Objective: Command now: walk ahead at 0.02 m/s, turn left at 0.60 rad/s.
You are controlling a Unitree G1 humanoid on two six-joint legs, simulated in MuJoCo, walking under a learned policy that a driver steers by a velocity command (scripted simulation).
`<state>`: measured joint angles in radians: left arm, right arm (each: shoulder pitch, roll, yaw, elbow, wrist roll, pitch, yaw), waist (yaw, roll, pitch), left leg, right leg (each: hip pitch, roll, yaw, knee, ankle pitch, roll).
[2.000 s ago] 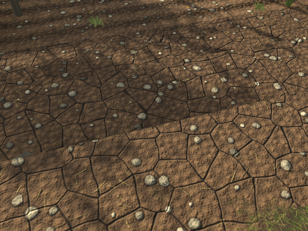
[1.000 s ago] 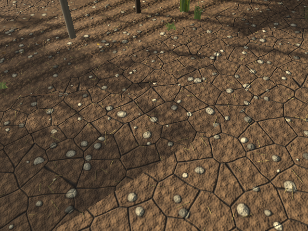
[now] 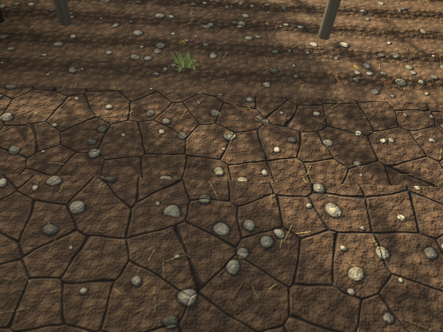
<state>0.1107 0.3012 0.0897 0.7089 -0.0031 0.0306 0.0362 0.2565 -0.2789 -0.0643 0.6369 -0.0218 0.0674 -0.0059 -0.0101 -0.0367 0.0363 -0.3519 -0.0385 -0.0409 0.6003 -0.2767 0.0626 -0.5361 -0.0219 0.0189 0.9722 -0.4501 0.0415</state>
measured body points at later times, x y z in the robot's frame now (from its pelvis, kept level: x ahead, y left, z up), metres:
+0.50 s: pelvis +0.02 -0.04 +0.01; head +0.06 -0.04 +0.45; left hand +0.11 +0.27 -0.08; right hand +0.25 -0.28 -0.10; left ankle -0.01 +0.08 -0.69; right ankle +0.06 -0.15 -0.73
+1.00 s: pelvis +0.02 -0.01 +0.00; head +0.02 +0.00 +0.45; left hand +0.03 +0.28 -0.12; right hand +0.21 -0.21 -0.11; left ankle -0.04 +0.10 -0.73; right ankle +0.06 -0.15 -0.73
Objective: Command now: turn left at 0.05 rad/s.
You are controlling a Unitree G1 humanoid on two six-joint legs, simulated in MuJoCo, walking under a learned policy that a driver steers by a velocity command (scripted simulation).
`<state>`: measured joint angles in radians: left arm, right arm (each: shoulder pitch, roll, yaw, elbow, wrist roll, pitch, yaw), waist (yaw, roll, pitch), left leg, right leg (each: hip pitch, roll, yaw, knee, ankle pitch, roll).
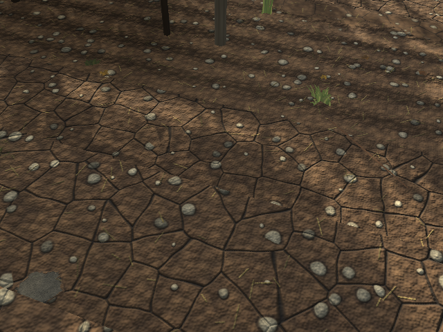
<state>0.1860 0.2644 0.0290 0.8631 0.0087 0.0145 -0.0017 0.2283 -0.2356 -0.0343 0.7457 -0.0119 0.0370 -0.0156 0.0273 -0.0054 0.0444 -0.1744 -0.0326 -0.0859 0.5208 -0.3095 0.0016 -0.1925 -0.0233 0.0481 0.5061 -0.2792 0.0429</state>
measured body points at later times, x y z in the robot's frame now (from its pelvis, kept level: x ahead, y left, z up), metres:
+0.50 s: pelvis +0.01 +0.01 +0.00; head +0.02 +0.01 +0.45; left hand +0.05 +0.27 -0.14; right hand +0.06 -0.25 -0.14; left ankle -0.02 +0.12 -0.74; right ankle +0.00 -0.15 -0.74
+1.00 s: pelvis +0.04 -0.03 -0.01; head +0.04 -0.04 +0.44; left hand +0.06 +0.24 -0.14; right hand +0.02 -0.28 -0.17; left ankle -0.02 +0.12 -0.74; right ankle +0.02 -0.13 -0.74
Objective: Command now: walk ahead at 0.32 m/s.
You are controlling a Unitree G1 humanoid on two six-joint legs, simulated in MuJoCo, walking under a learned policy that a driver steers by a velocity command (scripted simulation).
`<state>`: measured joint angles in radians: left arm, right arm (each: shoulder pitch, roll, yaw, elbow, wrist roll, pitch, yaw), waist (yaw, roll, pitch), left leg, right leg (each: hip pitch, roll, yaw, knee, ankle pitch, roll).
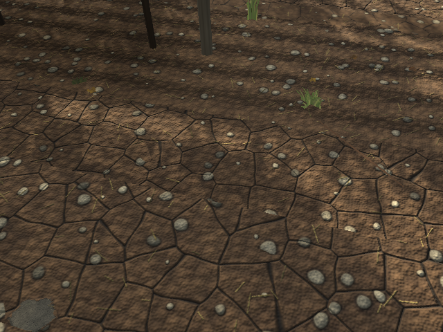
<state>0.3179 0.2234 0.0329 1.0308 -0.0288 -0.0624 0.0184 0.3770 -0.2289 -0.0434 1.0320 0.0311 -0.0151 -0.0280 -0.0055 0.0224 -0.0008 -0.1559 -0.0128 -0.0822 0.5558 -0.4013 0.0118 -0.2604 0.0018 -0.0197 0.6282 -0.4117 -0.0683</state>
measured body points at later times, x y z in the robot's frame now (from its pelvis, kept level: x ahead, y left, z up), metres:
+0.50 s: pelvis +0.21 +0.00 -0.01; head +0.23 +0.00 +0.44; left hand +0.14 +0.24 -0.16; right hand +0.38 -0.25 -0.12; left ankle +0.25 +0.10 -0.73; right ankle +0.02 -0.11 -0.66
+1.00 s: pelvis +0.51 -0.09 -0.16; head +0.53 -0.10 +0.29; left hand +0.71 +0.13 -0.26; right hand +0.40 -0.33 -0.30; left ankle +0.29 +0.10 -0.67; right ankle +0.58 -0.18 -0.91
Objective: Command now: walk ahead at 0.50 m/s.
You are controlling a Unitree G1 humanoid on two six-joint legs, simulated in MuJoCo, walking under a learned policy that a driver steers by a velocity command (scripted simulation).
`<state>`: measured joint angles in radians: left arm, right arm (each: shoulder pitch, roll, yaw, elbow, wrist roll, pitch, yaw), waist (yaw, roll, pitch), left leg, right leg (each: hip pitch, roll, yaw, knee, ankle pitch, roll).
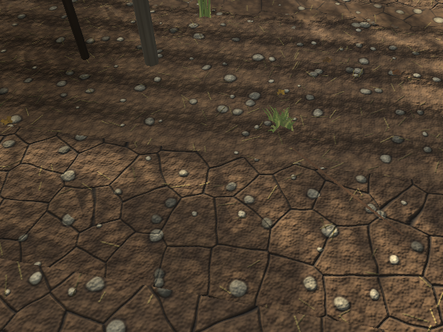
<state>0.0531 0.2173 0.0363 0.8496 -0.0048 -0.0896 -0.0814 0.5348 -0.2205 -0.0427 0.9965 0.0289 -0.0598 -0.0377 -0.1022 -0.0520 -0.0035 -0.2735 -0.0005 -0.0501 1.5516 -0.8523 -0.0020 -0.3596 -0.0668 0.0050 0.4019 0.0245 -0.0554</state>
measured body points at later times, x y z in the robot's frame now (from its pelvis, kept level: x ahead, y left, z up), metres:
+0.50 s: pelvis +0.26 +0.01 -0.03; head +0.29 +0.02 +0.42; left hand +0.19 +0.27 -0.18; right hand +0.50 -0.21 -0.11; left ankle +0.37 +0.10 -0.75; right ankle +0.08 -0.10 -0.73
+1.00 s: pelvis +0.49 -0.02 -0.03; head +0.49 -0.02 +0.42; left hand +0.68 +0.22 -0.14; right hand +0.42 -0.28 -0.17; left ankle +0.37 +0.11 -0.75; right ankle +0.61 -0.23 -0.71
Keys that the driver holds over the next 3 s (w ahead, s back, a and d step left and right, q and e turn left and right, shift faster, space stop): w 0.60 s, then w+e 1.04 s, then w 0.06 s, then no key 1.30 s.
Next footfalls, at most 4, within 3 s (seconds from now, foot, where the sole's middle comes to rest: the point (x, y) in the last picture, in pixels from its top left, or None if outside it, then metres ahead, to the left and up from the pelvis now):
0.46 left None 0.41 0.11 -0.79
1.22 right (294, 271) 0.75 -0.29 -0.97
1.62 left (263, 194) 1.11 -0.23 -0.97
2.04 right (326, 203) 1.03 -0.48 -0.97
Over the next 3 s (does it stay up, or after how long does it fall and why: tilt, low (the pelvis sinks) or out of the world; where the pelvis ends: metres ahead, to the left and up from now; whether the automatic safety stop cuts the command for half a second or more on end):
stays up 1.03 -0.35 -0.20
